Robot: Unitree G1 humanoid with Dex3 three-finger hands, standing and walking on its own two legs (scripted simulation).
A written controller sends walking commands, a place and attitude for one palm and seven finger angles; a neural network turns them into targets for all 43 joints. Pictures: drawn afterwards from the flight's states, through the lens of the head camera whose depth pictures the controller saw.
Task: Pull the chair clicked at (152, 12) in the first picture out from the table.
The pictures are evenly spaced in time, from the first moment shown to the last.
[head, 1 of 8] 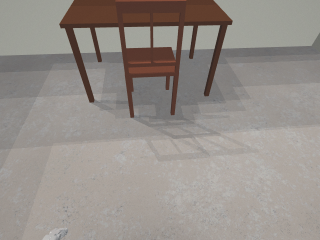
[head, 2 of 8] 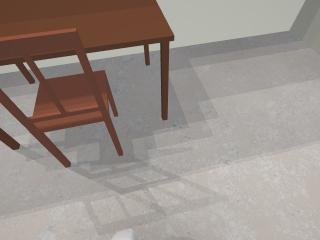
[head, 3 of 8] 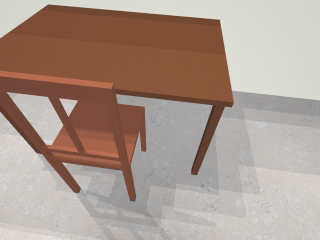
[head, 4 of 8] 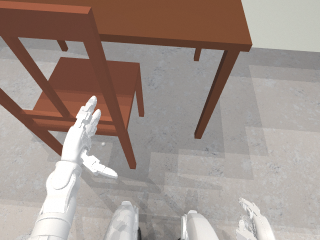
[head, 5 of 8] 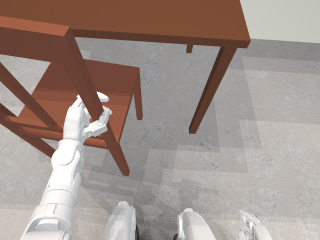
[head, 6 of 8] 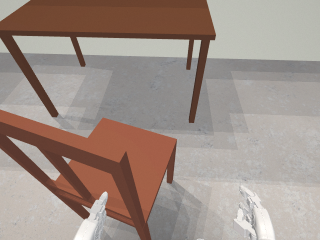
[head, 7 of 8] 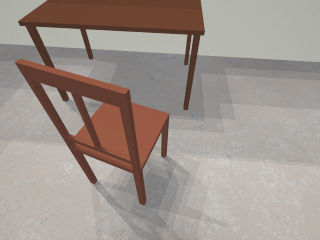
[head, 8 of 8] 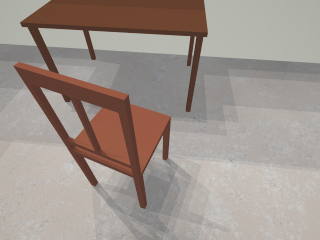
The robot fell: no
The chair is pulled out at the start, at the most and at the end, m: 0.00 0.57 0.57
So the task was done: yes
